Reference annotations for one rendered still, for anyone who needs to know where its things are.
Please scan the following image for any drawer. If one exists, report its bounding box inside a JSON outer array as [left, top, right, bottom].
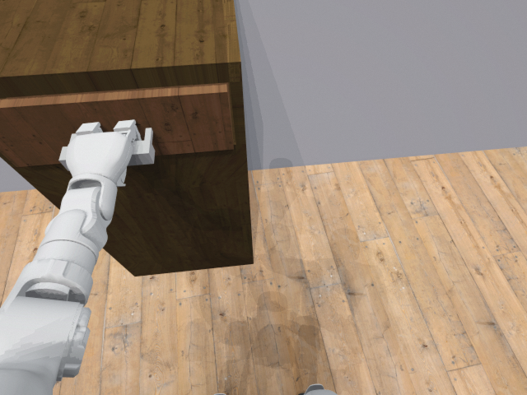
[[0, 82, 234, 167]]

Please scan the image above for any cabinet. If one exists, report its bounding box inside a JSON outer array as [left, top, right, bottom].
[[0, 0, 254, 277]]

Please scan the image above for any left robot upper arm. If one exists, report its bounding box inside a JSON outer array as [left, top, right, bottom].
[[0, 296, 91, 395]]

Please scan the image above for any left robot hand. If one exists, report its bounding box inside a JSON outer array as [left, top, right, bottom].
[[66, 119, 142, 187]]

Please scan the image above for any handle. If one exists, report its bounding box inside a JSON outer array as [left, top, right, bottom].
[[59, 128, 155, 171]]

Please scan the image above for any robot left forearm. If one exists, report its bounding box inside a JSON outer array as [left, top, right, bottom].
[[0, 174, 117, 322]]

